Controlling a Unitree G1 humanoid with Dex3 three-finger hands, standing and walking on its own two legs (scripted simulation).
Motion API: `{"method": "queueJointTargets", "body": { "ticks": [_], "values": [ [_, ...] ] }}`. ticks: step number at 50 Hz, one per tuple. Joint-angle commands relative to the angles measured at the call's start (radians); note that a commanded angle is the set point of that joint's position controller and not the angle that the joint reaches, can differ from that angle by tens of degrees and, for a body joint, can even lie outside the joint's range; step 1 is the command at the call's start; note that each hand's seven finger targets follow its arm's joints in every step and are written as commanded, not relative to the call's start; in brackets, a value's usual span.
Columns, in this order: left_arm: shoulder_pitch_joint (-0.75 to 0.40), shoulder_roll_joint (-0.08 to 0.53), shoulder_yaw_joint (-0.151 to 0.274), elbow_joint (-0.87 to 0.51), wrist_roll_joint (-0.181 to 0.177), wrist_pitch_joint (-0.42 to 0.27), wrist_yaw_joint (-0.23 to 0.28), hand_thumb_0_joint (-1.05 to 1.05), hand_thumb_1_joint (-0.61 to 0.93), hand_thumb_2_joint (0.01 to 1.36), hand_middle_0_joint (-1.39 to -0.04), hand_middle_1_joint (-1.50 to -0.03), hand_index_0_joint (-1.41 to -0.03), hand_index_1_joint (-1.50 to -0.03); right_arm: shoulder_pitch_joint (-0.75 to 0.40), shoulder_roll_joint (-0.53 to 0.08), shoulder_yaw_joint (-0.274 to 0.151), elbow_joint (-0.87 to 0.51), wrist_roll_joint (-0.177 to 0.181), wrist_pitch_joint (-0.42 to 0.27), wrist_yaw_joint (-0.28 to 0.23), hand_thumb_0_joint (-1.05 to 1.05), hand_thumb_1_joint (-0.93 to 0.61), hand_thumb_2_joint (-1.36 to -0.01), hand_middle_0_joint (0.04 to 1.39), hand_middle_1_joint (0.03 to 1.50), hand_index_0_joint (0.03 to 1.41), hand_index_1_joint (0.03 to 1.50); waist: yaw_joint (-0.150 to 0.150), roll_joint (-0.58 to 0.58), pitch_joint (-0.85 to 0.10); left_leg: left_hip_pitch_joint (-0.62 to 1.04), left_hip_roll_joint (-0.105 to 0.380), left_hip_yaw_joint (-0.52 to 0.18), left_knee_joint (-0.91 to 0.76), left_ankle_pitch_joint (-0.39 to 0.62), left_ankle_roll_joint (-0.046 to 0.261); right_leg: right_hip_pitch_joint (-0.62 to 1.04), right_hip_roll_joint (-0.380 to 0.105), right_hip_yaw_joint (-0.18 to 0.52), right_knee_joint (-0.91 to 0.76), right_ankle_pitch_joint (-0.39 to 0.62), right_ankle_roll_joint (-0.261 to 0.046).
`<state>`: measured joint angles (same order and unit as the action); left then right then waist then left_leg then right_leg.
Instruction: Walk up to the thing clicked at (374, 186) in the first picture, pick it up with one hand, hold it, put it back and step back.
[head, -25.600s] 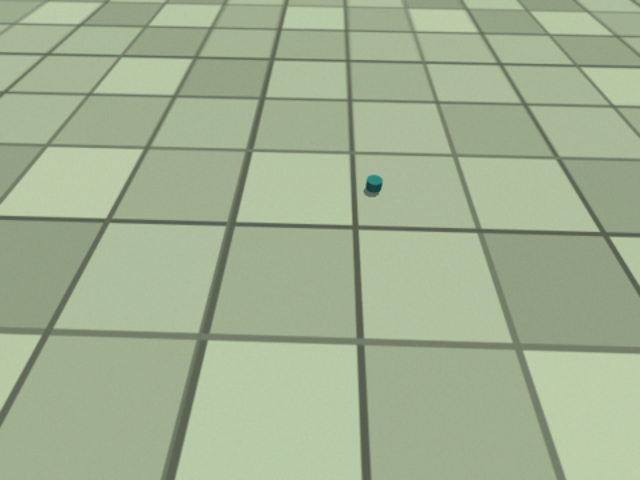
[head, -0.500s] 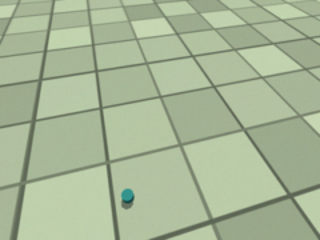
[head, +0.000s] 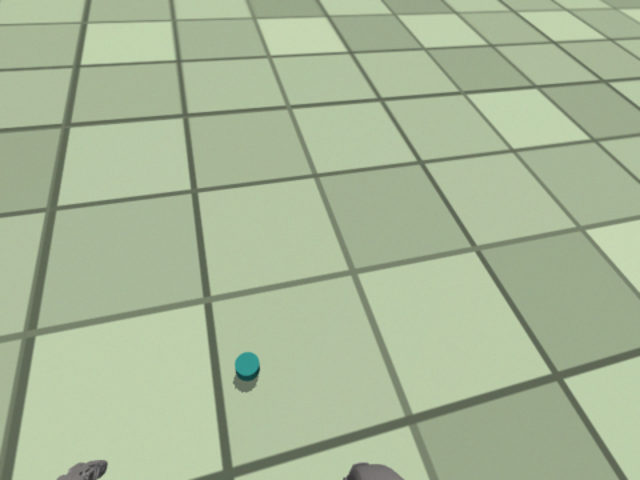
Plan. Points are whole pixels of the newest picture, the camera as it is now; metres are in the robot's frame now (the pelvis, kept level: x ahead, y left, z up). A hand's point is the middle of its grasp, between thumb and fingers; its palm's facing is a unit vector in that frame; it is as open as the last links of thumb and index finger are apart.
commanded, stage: walk up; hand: left
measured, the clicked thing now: (247, 366) +0.52 +0.15 -0.74
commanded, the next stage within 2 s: none
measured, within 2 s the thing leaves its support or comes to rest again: neither
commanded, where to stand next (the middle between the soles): +0.11 -0.08 m, yaw -5 degrees
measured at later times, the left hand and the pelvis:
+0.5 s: hand (154, 442) +0.20 +0.21 -0.13, palm faces -0.06 -0.91 -0.42, open 7.4 cm; pelvis +0.04 -0.04 +0.00, yaw -2 degrees
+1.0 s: hand out of the picture +0.06 +0.28 -0.16, palm faces -0.09 -0.93 -0.37, open 7.4 cm; pelvis +0.01 -0.01 +0.01, yaw -2 degrees
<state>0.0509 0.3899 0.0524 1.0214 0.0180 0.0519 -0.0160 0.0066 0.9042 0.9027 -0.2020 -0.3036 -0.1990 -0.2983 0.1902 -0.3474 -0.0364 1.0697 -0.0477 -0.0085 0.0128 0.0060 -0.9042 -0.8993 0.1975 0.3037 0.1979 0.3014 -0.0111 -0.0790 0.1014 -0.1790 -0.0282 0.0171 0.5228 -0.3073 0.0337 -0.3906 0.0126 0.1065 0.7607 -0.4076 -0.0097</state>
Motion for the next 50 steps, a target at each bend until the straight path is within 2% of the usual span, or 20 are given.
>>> {"method": "queueJointTargets", "body": {
  "ticks": [1, 4, 10, 14, 15, 16, 17, 18, 21, 25, 32, 34, 35, 36, 37, 38, 40, 43, 46, 50],
  "values": [
    [-0.006, 0.185, 0.038, -0.062, 0.005, -0.034, -0.004, 0.0, 0.9, 0.9, -0.2, -0.3, -0.2, -0.3, -0.027, -0.308, -0.074, -0.111, 0.005, -0.068, -0.023, 0.0, -0.9, -0.9, 0.2, 0.3, 0.2, 0.3, -0.01, 0.233, -0.09, 0.174, 0.28, -0.264, -0.285, 0.154, 0.083, -0.059, -0.012, 0.001, 0.005, 0.007, 0.012],
    [-0.064, 0.217, 0.048, -0.112, 0.018, -0.045, -0.02, 0.0, 0.9, 0.9, -0.2, -0.3, -0.2, -0.3, 0.122, -0.327, -0.102, -0.119, 0.007, -0.068, -0.018, 0.0, -0.9, -0.9, 0.2, 0.3, 0.2, 0.3, -0.085, 0.202, -0.043, 0.346, 0.303, -0.321, -0.329, 0.009, 0.118, -0.23, -0.006, 0.011, 0.04, -0.015, 0.005],
    [0.01, 0.197, 0.043, -0.13, 0.011, -0.086, -0.034, 0.0, 0.9, 0.9, -0.2, -0.3, -0.2, -0.3, 0.107, -0.301, -0.102, -0.201, 0.009, -0.058, 0.0, 0.0, -0.9, -0.9, 0.2, 0.3, 0.2, 0.3, -0.061, 0.246, 0.003, 0.211, 0.268, -0.175, -0.31, 0.022, 0.162, -0.09, -0.037, -0.082, -0.1, 0.017, 0.007],
    [0.167, 0.148, 0.041, -0.069, -0.003, -0.103, 0.013, 0.0, 0.9, 0.9, -0.2, -0.3, -0.2, -0.3, 0.03, -0.217, -0.059, -0.225, 0.041, -0.007, -0.007, 0.0, -0.9, -0.9, 0.2, 0.3, 0.2, 0.3, 0.035, 0.168, -0.084, 0.001, 0.161, -0.002, 0.018, 0.511, 0.043, 0.321, -0.007, -0.15, -0.386, 0.373, -0.009],
    [0.2, 0.199, 0.053, -0.066, -0.004, -0.105, 0.028, 0.0, 0.9, 0.9, -0.2, -0.3, -0.2, -0.3, 0.042, -0.175, -0.04, -0.231, 0.057, 0.0, -0.011, 0.0, -0.9, -0.9, 0.2, 0.3, 0.2, 0.3, 0.06, 0.073, -0.138, -0.086, 0.117, 0.004, 0.12, 0.379, 0.003, 0.44, -0.09, -0.061, -0.37, 0.583, -0.027],
    [0.21, 0.254, 0.063, -0.081, -0.001, -0.11, 0.042, 0.0, 0.9, 0.9, -0.2, -0.3, -0.2, -0.3, 0.07, -0.121, -0.022, -0.235, 0.066, 0.007, -0.016, 0.0, -0.9, -0.9, 0.2, 0.3, 0.2, 0.3, 0.055, -0.105, -0.174, -0.17, 0.022, -0.032, 0.271, -0.053, -0.041, 0.47, -0.307, 0.202, -0.416, 0.81, -0.088],
    [0.155, 0.3, 0.057, -0.11, -0.009, -0.103, 0.046, 0.0, 0.9, 0.9, -0.2, -0.3, -0.2, -0.3, 0.095, -0.191, -0.044, -0.221, 0.065, 0.035, -0.031, 0.0, -0.9, -0.9, 0.2, 0.3, 0.2, 0.3, 0.038, -0.063, -0.182, -0.096, 0.007, -0.133, 0.383, -0.332, -0.024, 0.3, -0.411, 0.303, -0.403, 0.798, -0.221],
    [0.099, 0.283, 0.054, -0.124, -0.006, -0.097, 0.051, 0.0, 0.9, 0.9, -0.2, -0.3, -0.2, -0.3, 0.108, -0.22, -0.059, -0.196, 0.061, 0.049, -0.039, 0.0, -0.9, -0.9, 0.2, 0.3, 0.2, 0.3, 0.011, -0.038, -0.126, -0.095, 0.024, -0.173, 0.471, -0.349, -0.024, 0.223, -0.39, 0.291, -0.385, 0.709, -0.25],
    [0.017, 0.241, 0.045, -0.16, -0.016, -0.082, 0.057, 0.0, 0.9, 0.9, -0.2, -0.3, -0.2, -0.3, 0.136, -0.233, -0.055, -0.162, 0.064, 0.052, -0.04, 0.0, -0.9, -0.9, 0.2, 0.3, 0.2, 0.3, -0.016, -0.075, -0.109, -0.152, 0.019, -0.177, 0.534, -0.262, -0.034, 0.193, -0.298, 0.095, -0.35, 0.72, -0.195],
    [-0.027, 0.225, 0.054, -0.206, 0.007, -0.055, 0.052, 0.0, 0.9, 0.9, -0.2, -0.3, -0.2, -0.3, 0.146, -0.24, -0.053, -0.157, 0.062, 0.05, -0.046, 0.0, -0.9, -0.9, 0.2, 0.3, 0.2, 0.3, -0.002, -0.144, -0.137, -0.176, -0.011, -0.09, 0.555, -0.224, -0.061, 0.177, -0.266, 0.018, -0.298, 0.784, -0.232],
    [-0.029, 0.279, 0.071, -0.226, -0.002, -0.035, 0.065, 0.0, 0.9, 0.9, -0.2, -0.3, -0.2, -0.3, 0.11, -0.236, -0.07, -0.191, 0.021, 0.054, -0.024, 0.0, -0.9, -0.9, 0.2, 0.3, 0.2, 0.3, 0.001, -0.116, -0.191, -0.139, 0.046, -0.052, 0.268, -0.16, -0.033, 0.17, -0.347, 0.108, -0.214, 0.64, -0.215],
    [-0.064, 0.271, 0.061, -0.232, -0.019, -0.029, 0.069, 0.0, 0.9, 0.9, -0.2, -0.3, -0.2, -0.3, 0.143, -0.241, -0.087, -0.187, 0.0, 0.049, -0.007, 0.0, -0.9, -0.9, 0.2, 0.3, 0.2, 0.3, -0.047, -0.054, -0.184, -0.011, 0.034, -0.036, 0.047, 0.017, -0.007, 0.055, -0.315, 0.078, -0.137, 0.495, -0.146],
    [-0.033, 0.222, 0.05, -0.23, -0.027, -0.021, 0.069, 0.0, 0.9, 0.9, -0.2, -0.3, -0.2, -0.3, 0.113, -0.276, -0.098, -0.202, -0.018, 0.043, -0.004, 0.0, -0.9, -0.9, 0.2, 0.3, 0.2, 0.3, -0.033, 0.088, -0.144, -0.004, 0.114, -0.179, -0.087, 0.068, 0.021, -0.03, -0.226, 0.026, -0.03, 0.314, -0.087],
    [-0.003, 0.163, 0.038, -0.232, -0.035, -0.021, 0.074, 0.0, 0.9, 0.9, -0.2, -0.3, -0.2, -0.3, 0.011, -0.376, -0.114, -0.242, -0.016, 0.041, 0.001, 0.0, -0.9, -0.9, 0.2, 0.3, 0.2, 0.3, 0.003, 0.386, -0.111, -0.022, 0.331, -0.486, -0.2, 0.271, 0.121, -0.166, 0.014, -0.127, 0.165, -0.117, -0.015],
    [-0.073, 0.218, 0.064, -0.22, -0.02, -0.018, 0.093, 0.0, 0.9, 0.9, -0.2, -0.3, -0.2, -0.3, -0.01, -0.414, -0.122, -0.256, -0.001, 0.037, 0.003, 0.0, -0.9, -0.9, 0.2, 0.3, 0.2, 0.3, -0.055, 0.376, -0.112, -0.144, 0.392, -0.556, -0.208, 0.407, 0.205, -0.081, 0.059, -0.004, 0.356, -0.306, -0.009],
    [-0.059, 0.227, 0.069, -0.2, -0.023, -0.013, 0.098, 0.0, 0.9, 0.9, -0.2, -0.3, -0.2, -0.3, -0.023, -0.358, -0.115, -0.265, -0.003, 0.034, -0.003, 0.0, -0.9, -0.9, 0.2, 0.3, 0.2, 0.3, -0.04, 0.291, -0.079, -0.161, 0.358, -0.469, -0.182, 0.474, 0.193, -0.08, 0.068, 0.05, 0.459, -0.272, -0.016],
    [0.035, 0.202, 0.058, -0.166, -0.026, -0.019, 0.077, 0.0, 0.9, 0.9, -0.2, -0.3, -0.2, -0.3, -0.062, -0.275, -0.091, -0.257, 0.004, 0.01, -0.026, 0.0, -0.9, -0.9, 0.2, 0.3, 0.2, 0.3, 0.024, 0.159, -0.116, -0.024, 0.263, -0.306, -0.124, 0.323, 0.14, -0.131, 0.054, 0.097, 0.474, -0.108, -0.023],
    [0.08, 0.236, 0.062, -0.173, 0.014, -0.047, 0.009, 0.0, 0.9, 0.9, -0.2, -0.3, -0.2, -0.3, 0.073, -0.338, -0.123, -0.246, 0.009, -0.035, -0.014, 0.0, -0.9, -0.9, 0.2, 0.3, 0.2, 0.3, -0.051, 0.23, -0.2, 0.313, 0.27, -0.417, -0.233, -0.338, 0.136, -0.283, 0.025, 0.024, 0.321, -0.017, 0.0],
    [0.023, 0.254, 0.06, -0.202, 0.012, -0.066, -0.006, 0.0, 0.9, 0.9, -0.2, -0.3, -0.2, -0.3, 0.167, -0.318, -0.119, -0.246, 0.017, -0.054, -0.013, 0.0, -0.9, -0.9, 0.2, 0.3, 0.2, 0.3, -0.095, 0.157, -0.072, 0.369, 0.332, -0.455, -0.291, -0.271, 0.139, -0.384, 0.001, 0.089, 0.234, -0.001, 0.023],
    [0.098, 0.239, 0.049, -0.181, 0.002, -0.096, -0.016, 0.0, 0.9, 0.9, -0.2, -0.3, -0.2, -0.3, 0.146, -0.316, -0.107, -0.265, 0.019, -0.06, 0.002, 0.0, -0.9, -0.9, 0.2, 0.3, 0.2, 0.3, -0.071, 0.229, -0.006, 0.2, 0.294, -0.275, -0.313, -0.104, 0.162, -0.208, -0.01, 0.0, 0.074, 0.021, 0.026]
  ]
}}
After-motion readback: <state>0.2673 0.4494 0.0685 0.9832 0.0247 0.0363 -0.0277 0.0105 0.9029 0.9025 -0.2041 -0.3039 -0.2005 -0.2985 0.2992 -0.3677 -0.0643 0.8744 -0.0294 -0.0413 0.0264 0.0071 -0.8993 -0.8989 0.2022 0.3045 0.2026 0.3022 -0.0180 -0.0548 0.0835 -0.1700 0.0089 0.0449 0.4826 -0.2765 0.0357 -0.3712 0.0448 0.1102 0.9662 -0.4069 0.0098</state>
